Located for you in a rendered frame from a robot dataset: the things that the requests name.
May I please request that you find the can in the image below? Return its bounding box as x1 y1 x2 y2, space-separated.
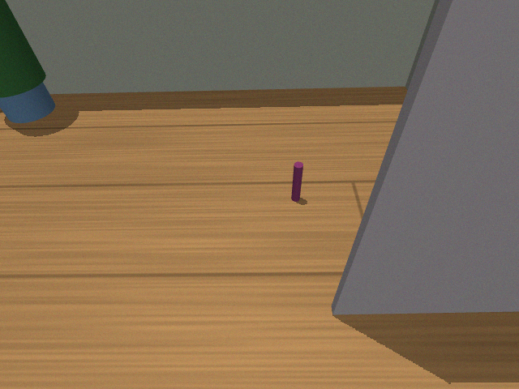
291 162 303 202

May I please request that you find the potted plant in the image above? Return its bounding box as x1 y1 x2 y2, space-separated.
0 0 55 123

